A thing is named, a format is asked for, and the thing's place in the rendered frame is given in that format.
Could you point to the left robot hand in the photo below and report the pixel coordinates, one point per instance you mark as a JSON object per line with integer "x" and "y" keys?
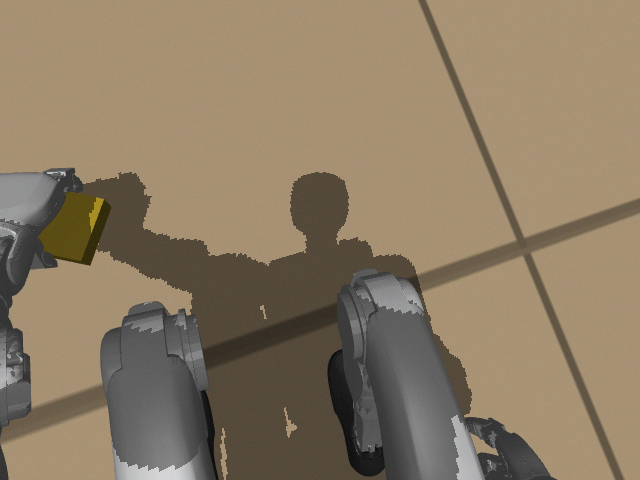
{"x": 32, "y": 200}

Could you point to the right robot hand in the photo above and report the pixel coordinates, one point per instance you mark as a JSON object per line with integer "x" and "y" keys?
{"x": 516, "y": 460}

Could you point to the small box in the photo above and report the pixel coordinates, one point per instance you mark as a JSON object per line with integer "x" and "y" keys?
{"x": 74, "y": 233}

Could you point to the right robot foot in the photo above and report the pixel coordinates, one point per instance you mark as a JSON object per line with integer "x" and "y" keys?
{"x": 365, "y": 463}

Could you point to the left robot arm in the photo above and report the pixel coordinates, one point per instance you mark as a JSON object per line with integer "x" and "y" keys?
{"x": 17, "y": 250}

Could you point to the left robot foot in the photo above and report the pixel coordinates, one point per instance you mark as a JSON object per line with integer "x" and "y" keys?
{"x": 210, "y": 427}

